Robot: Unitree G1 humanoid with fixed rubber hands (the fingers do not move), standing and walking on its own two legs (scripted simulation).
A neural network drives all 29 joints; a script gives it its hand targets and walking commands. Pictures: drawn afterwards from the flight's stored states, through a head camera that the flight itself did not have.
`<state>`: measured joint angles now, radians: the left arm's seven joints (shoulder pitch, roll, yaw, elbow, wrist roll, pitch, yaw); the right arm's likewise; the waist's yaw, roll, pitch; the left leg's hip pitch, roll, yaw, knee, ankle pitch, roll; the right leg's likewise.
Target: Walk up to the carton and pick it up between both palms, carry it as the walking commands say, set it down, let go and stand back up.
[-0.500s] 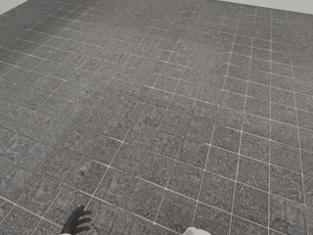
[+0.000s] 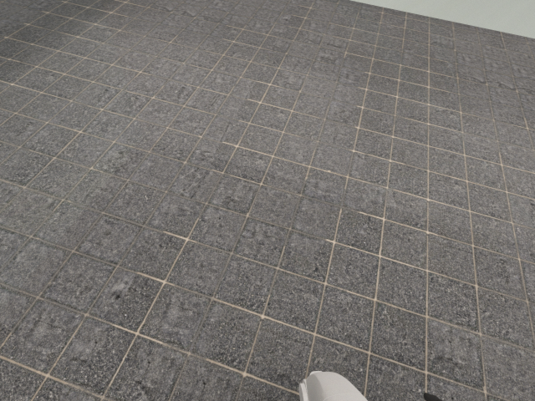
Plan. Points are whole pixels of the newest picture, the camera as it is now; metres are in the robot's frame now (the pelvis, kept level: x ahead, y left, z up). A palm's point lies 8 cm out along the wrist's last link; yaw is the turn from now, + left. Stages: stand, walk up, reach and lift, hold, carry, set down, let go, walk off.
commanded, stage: walk up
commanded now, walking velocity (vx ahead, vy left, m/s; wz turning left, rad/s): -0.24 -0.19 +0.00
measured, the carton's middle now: out of the picture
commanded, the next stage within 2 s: none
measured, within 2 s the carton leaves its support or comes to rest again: neither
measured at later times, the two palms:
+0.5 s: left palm out of the picture -0.06 +0.16 -0.10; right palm out of the picture -0.04 -0.36 -0.15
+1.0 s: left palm out of the picture -0.13 +0.19 -0.14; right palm out of the picture -0.10 -0.31 -0.11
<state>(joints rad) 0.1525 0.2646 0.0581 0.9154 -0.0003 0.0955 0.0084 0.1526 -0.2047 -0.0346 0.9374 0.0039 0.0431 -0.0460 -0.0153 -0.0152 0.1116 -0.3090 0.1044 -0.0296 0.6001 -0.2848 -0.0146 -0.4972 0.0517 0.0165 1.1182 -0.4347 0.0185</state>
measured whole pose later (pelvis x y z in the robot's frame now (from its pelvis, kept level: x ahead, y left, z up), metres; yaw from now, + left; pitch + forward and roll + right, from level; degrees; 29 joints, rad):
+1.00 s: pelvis -0.15 -0.05 +0.01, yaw +1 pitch -3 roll -4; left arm 0.27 0.21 0.06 0.93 0.00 0.07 0.03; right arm 0.17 -0.22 -0.04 1.02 -0.01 0.02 -0.02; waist -0.02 0.02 0.11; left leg -0.27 0.05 -0.02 0.52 -0.21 0.03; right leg -0.38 0.03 0.00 0.97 -0.39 0.01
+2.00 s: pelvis -0.16 -0.08 +0.00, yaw +1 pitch -1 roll +0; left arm 0.30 0.16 0.06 0.97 0.00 0.01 0.04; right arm 0.18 -0.19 -0.01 1.04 -0.01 0.01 -0.02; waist -0.01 -0.01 -0.02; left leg -0.27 0.01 0.04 0.53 -0.25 0.01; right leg -0.21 -0.02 -0.06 0.53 -0.31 -0.01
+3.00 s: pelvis -0.05 -0.12 +0.00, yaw -11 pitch +4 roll +2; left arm 0.35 0.22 0.06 0.97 0.00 0.01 0.01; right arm 0.16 -0.19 -0.04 0.92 -0.01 0.00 0.00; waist -0.02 -0.03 0.03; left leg -0.31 0.01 0.08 0.64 -0.35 -0.02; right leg -0.15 0.01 0.07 0.45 -0.36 -0.03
